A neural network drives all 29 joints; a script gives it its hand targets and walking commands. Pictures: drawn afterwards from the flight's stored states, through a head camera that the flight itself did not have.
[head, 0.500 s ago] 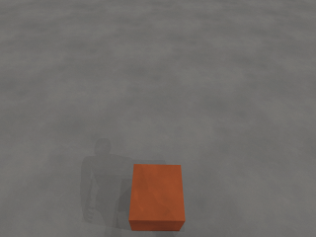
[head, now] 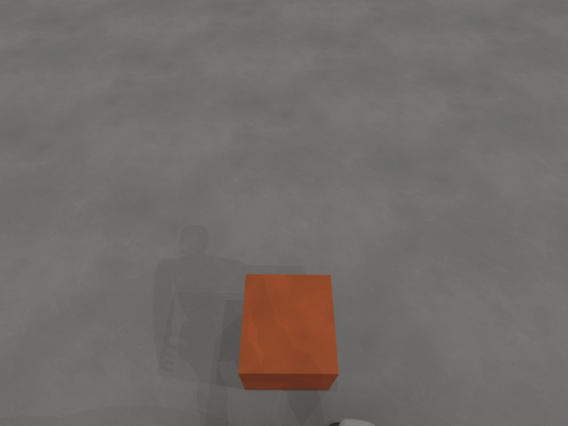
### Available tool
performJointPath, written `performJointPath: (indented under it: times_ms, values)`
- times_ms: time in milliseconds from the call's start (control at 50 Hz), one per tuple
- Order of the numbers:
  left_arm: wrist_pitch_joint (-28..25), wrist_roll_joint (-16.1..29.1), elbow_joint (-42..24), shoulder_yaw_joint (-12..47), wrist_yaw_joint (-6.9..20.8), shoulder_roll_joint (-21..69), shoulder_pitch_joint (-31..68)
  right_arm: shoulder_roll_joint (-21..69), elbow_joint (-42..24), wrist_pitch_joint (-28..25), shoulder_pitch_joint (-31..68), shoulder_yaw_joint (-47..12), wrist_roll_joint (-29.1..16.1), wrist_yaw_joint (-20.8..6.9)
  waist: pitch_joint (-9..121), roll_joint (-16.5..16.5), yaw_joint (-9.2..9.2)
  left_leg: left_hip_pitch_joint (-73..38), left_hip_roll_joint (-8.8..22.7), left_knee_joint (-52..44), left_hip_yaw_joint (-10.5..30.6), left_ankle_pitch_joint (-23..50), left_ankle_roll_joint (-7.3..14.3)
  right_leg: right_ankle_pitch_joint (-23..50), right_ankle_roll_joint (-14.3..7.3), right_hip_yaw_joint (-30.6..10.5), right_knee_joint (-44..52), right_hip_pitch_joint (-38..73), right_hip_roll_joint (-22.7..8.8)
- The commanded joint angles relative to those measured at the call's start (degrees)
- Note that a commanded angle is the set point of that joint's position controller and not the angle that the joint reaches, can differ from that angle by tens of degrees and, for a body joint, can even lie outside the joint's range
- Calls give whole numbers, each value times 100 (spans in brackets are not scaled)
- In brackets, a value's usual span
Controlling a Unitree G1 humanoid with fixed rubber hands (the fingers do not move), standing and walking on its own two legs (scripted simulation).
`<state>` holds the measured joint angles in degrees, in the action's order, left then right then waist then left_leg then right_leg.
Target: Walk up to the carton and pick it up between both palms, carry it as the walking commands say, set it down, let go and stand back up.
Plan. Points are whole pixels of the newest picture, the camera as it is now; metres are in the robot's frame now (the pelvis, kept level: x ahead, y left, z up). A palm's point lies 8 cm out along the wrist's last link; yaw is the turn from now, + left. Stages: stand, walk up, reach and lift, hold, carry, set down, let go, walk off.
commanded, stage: walk up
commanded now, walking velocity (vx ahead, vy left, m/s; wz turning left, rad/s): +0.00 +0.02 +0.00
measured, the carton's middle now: (287, 332) +0.43 -0.01 -0.65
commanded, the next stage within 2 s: stand in 1.74 s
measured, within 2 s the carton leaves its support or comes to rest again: neither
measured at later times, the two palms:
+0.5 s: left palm out of the picture -0.03 +0.22 -0.14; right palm out of the picture -0.08 -0.21 -0.14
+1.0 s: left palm out of the picture +0.00 +0.27 -0.15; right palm out of the picture -0.02 -0.20 -0.14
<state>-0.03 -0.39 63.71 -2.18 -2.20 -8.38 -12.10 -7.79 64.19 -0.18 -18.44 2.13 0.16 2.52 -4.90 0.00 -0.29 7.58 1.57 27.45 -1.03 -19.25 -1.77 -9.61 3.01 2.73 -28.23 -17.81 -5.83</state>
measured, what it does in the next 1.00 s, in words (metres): stands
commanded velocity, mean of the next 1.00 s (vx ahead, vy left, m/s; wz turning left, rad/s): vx -0.03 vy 0.04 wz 0.00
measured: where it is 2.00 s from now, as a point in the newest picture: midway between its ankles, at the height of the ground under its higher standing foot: outside the picture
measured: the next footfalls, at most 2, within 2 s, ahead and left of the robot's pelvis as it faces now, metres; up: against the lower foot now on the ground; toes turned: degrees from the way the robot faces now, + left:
right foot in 1.26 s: +0.00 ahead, -0.11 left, +0.00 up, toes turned -1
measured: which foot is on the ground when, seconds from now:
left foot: down 0.00-1.00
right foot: down 0.00-0.96, up 0.98-1.00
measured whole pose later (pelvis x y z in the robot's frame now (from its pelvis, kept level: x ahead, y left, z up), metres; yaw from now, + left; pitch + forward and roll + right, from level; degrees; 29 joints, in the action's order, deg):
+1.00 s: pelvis -0.02 +0.03 -0.01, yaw +0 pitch +0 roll -1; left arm 2.7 -0.7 61.5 -3.0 -2.5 -10.4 -11.5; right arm -9.2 60.6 -0.3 -15.9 3.0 0.7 2.1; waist -4.0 0.4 -0.5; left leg 14.5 1.2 34.7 -5.0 -20.4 1.8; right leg -17.8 3.3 2.0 -36.3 -23.7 -6.0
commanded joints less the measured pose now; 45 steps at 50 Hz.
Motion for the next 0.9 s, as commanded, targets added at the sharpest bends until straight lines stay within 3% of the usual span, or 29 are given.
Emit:
performJointPath:
  times_ms: [0,60,100,160,220,260,280,300,320,340,380,420,440,460,520,540,600,640,660,700,720,740,760,780,800,820,840,860,880]
  values:
    - [88,21,-93,62,35,-150,-386,-154,140,47,-994,0,80,23,174,252,23,832,490,-1071,308,-60,162,-268,-189,-24,488,655,-98]
    - [77,1,-149,71,84,-328,-519,-538,30,12,-443,104,51,-21,-175,-476,-114,1505,553,-1447,356,-578,298,-65,-40,242,247,799,144]
    - [6,-61,-80,77,110,-359,-573,-345,54,15,-495,60,34,-4,-168,-98,-85,1084,536,-1333,288,-332,265,37,-124,-27,483,666,-70]
    - [-16,-70,-230,-30,134,-613,-469,-351,102,2,-752,80,74,-20,-363,-452,-102,1080,347,-1069,135,-286,186,-228,-177,-267,610,448,-256]
    - [-15,-88,-166,-33,108,-666,-369,-486,19,12,-807,114,74,-73,-439,171,-3,1204,254,-963,115,-47,132,-631,-116,-290,736,465,-193]
    - [2,-54,-84,-53,82,-730,-555,-379,109,-2,-1043,56,66,-63,-425,450,22,969,173,-705,-73,-158,117,-1310,-193,-763,1233,174,-519]
    - [13,12,-193,-84,73,-811,-528,-136,59,36,-953,36,79,-59,-541,178,-120,999,188,-562,-82,167,103,-1352,-188,-858,1262,-14,-552]
    - [15,-19,-114,-99,65,-771,-532,-148,132,42,-1042,33,51,-77,-233,494,-70,837,117,-461,-129,98,84,-1496,-146,-786,1391,111,-447]
    - [5,23,-149,-137,73,-842,-557,-203,15,19,-1136,78,75,-74,-126,414,32,795,180,-489,-115,15,121,-1584,-211,-790,1385,62,-501]
    - [6,-46,-268,-142,66,-784,-326,-192,58,14,-972,76,92,-81,-200,270,-33,991,63,-402,-188,5,124,-1505,-207,-746,1212,198,-550]
    - [36,81,-43,-4,84,-316,-593,-97,68,-79,-1188,-24,35,-94,16,195,56,916,338,-1004,195,-184,193,-972,-66,-294,995,380,-67]
    - [-12,13,-60,4,101,-307,-567,-182,60,-156,-886,-5,34,-65,233,303,-108,1026,529,-1243,428,-108,226,-143,-77,-70,616,855,-67]
    - [-35,36,-32,72,97,-51,-766,-334,36,-161,-781,91,41,-71,185,46,-179,925,481,-1138,355,276,254,302,-57,29,493,888,-24]
    - [-49,0,-58,55,107,-195,-675,-359,48,-183,-865,62,-6,-65,426,-215,-43,903,550,-1245,326,63,267,276,-80,-69,550,918,-96]
    - [-78,-50,-26,-31,125,-341,-834,-438,59,-126,-840,55,-43,-39,100,-257,-155,778,443,-1015,142,464,220,256,-159,-178,390,621,-141]
    - [-37,27,61,-20,89,-390,-724,-157,39,-157,-821,-23,20,-62,24,-313,-9,714,510,-1092,155,600,168,596,-142,-130,552,549,-192]
    - [-51,17,-5,-14,96,-382,-763,-242,19,-184,-770,-67,76,-76,46,-79,-146,975,453,-1100,274,563,172,304,-125,-158,543,855,-138]
    - [-41,39,69,19,79,-271,-920,-239,74,-182,-913,-45,31,-80,-206,-326,-85,801,454,-1060,246,684,177,500,-124,-238,608,698,-230]
    - [-60,-62,38,-78,73,-540,-924,-310,136,-134,-944,4,65,-49,-63,-260,-50,615,383,-883,90,1014,113,851,-85,-244,613,600,-335]
    - [-81,-36,-200,-217,-26,-666,-550,-476,-115,-27,-795,94,29,47,62,243,15,641,361,-12,-107,1743,54,2523,-295,-385,131,445,-602]
    - [-80,22,-187,-255,-86,-789,-597,-443,-206,-38,-739,118,51,53,182,123,-2,745,307,239,-136,2039,75,3189,-432,-442,-98,635,-706]
    - [-52,-16,-251,-310,-81,-914,-795,-623,-235,4,-783,160,26,53,174,88,-116,1007,131,583,-247,1679,-2,3756,-568,-645,-25,854,-866]
    - [-5,8,-159,-339,-111,-969,-1042,-557,-242,56,-624,145,11,29,554,528,-266,1247,-69,1155,-392,977,-38,3629,-781,-709,133,1299,-1088]
    - [20,-5,-187,-283,-143,-956,-940,-380,-363,85,-685,142,-29,11,623,939,-150,1245,-164,1756,-396,-446,-57,3235,-1075,-1072,456,1023,-1459]
    - [89,4,-301,-204,-138,-841,-649,-129,-390,109,-764,65,-129,35,777,1340,84,736,-14,1856,-212,-979,64,2099,-1089,-957,671,375,-1308]
    - [136,-35,-342,-224,-119,-954,-276,-111,-311,91,-817,76,-93,38,747,1448,84,800,30,1084,-248,-862,28,1835,-951,-782,663,359,-1117]
    - [170,-49,-385,-204,-80,-824,-225,-175,-246,99,-1036,92,-31,8,784,1034,16,588,37,824,-308,-549,69,588,-820,-840,776,158,-1040]
    - [221,-65,-460,-220,-44,-904,40,-331,-307,52,-1176,160,-23,-25,942,1211,256,87,302,171,21,-47,198,-268,-497,-350,516,-295,-616]
    - [267,-1,-515,-172,-41,-567,83,-482,-137,19,-1430,160,67,-23,630,-234,397,156,901,-1291,956,-796,478,-1367,-57,298,-485,-902,91]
